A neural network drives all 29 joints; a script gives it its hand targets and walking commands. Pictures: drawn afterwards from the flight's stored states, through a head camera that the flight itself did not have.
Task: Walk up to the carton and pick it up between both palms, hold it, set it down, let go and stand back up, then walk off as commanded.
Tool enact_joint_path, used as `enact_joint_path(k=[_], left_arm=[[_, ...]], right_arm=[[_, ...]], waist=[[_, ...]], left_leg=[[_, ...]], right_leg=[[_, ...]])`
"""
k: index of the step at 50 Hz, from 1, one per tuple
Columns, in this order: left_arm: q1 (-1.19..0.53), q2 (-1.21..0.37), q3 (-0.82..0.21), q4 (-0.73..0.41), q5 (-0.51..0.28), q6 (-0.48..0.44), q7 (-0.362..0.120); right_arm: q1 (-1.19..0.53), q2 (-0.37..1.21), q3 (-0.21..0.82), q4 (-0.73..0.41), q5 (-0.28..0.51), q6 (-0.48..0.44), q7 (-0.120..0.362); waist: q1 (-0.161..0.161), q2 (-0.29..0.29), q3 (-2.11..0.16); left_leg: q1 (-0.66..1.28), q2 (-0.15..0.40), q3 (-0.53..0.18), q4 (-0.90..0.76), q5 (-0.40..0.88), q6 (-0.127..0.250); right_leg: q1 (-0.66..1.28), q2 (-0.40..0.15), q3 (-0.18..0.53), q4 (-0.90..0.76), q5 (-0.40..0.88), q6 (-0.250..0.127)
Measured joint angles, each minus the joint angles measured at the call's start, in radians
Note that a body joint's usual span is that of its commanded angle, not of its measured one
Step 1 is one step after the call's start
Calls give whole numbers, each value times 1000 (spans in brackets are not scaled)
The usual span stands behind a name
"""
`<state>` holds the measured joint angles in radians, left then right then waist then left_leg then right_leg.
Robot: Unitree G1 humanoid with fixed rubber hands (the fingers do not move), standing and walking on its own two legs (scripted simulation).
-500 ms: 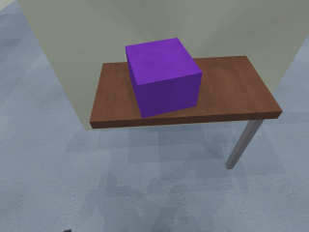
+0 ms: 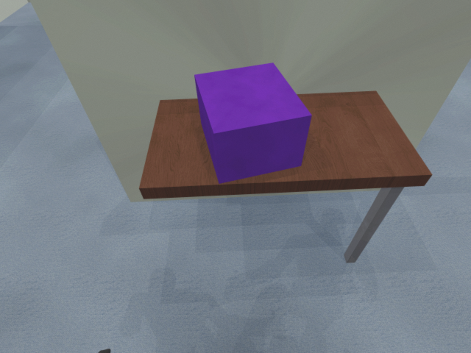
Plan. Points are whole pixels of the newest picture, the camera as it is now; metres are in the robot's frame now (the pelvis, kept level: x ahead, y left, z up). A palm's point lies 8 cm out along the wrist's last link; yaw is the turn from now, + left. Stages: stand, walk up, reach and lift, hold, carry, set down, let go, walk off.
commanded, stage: stand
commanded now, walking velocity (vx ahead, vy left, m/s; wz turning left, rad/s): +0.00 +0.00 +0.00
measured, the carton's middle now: (247, 120) +0.75 +0.02 -0.05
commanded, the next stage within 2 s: none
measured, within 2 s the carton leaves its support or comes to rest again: neither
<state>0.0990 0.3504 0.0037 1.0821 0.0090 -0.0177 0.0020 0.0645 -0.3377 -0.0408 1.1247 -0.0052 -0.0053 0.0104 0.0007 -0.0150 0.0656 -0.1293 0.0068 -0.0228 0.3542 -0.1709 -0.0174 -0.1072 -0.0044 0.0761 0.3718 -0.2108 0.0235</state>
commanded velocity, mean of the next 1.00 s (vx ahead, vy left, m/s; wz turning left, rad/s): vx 0.00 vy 0.00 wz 0.00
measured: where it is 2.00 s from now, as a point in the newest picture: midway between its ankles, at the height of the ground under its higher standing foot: outside the picture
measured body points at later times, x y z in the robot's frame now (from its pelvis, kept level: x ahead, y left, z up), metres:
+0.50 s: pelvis -0.01 +0.01 +0.00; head +0.00 +0.01 +0.45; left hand +0.08 +0.31 -0.13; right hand +0.08 -0.29 -0.13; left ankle +0.02 +0.13 -0.75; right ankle +0.00 -0.14 -0.75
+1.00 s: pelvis +0.00 +0.01 +0.00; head +0.01 +0.01 +0.45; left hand +0.07 +0.32 -0.13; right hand +0.09 -0.29 -0.13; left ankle +0.02 +0.13 -0.75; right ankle +0.00 -0.14 -0.75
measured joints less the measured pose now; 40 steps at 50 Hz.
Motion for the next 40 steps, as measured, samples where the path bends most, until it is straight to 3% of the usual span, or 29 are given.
enact_joint_path(k=[18, 29, 40], left_arm=[[13, 11, 1, -13, 1, 8, -1], [26, 19, 2, -15, 1, 6, -1], [35, 23, -3, -3, 2, 9, 1]], right_arm=[[19, 5, 7, -14, -1, 2, -2], [26, 7, 6, -6, 1, 1, 4], [27, -8, -5, -10, 3, 4, 3]], waist=[[-13, 13, 10], [3, 1, 9], [-1, 5, 13]], left_leg=[[-11, -5, 0, 13, 2, 8], [-4, -13, 4, 11, 5, 10], [-17, -14, -2, 14, 6, 13]], right_leg=[[-1, -5, 0, -8, 12, 8], [-4, -12, 4, 11, 3, 12], [-8, -14, -2, 2, 8, 13]])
